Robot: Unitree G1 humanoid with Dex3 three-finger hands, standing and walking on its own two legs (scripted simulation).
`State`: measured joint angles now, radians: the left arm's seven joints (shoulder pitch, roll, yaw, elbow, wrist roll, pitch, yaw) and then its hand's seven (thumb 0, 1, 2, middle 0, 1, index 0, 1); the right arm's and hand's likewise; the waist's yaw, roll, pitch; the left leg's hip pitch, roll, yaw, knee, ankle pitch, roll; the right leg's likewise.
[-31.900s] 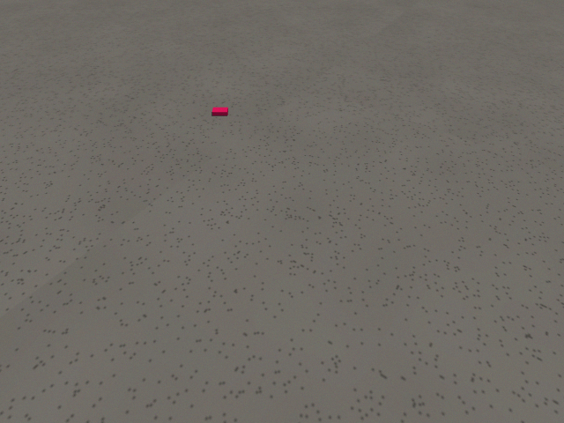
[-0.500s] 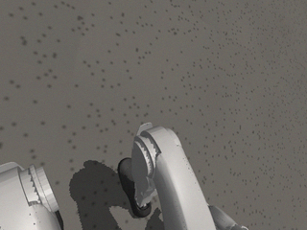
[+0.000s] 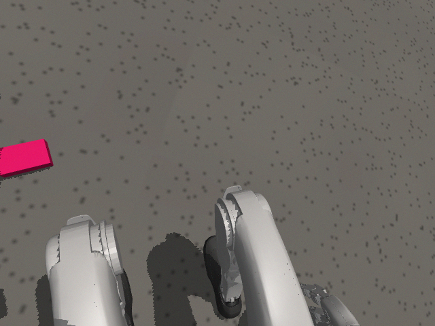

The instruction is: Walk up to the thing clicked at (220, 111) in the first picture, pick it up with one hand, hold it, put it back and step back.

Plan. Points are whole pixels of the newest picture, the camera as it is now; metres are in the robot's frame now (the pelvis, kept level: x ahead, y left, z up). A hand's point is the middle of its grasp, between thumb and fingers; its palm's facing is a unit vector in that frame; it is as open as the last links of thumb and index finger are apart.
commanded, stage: withdraw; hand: left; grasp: from above
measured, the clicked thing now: (24, 157) +0.49 +0.32 -0.33
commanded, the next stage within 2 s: home in 0.22 s
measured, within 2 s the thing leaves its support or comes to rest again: neither
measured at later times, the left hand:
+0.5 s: hand out of the picture +0.48 +0.33 -0.15, palm faces -0.39 -0.09 -0.92, open 13.1 cm
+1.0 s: hand out of the picture +0.31 +0.28 +0.06, palm faces -0.16 -0.75 -0.64, open 7.5 cm
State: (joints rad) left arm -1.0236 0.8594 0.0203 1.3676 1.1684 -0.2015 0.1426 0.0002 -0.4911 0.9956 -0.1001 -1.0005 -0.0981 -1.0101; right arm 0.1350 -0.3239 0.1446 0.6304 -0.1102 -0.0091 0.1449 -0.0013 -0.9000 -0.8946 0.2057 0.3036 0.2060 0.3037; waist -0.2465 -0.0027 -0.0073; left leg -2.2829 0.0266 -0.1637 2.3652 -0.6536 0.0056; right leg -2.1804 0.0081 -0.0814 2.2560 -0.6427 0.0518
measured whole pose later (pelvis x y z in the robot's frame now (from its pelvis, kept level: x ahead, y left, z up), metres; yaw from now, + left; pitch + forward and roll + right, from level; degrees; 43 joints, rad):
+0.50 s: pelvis +0.01 +0.00 -0.01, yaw +0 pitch +34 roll -10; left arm -0.91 0.82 0.14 1.22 1.16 -0.16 0.23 0.00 -0.26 0.87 -0.19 -0.76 -0.18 -0.77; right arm 0.21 -0.26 0.11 0.67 -0.11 0.00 0.14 0.00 -0.89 -0.89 0.21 0.30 0.21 0.30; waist -0.23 0.02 -0.03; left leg -2.34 0.02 -0.15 2.40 -0.67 0.01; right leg -2.24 0.01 -0.07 2.30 -0.66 0.06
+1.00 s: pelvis +0.01 +0.00 +0.16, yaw +6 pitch +30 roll -6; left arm -0.16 0.46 0.06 0.35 0.39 0.14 0.00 0.01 0.86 0.89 -0.21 -0.30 -0.21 -0.31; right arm 0.07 -0.28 -0.01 0.56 0.03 -0.02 0.02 0.00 -0.91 -0.90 0.20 0.30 0.20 0.30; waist -0.05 0.03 -0.18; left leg -1.75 0.03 -0.08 1.85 -0.63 0.00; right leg -1.68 -0.02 -0.05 1.78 -0.63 0.04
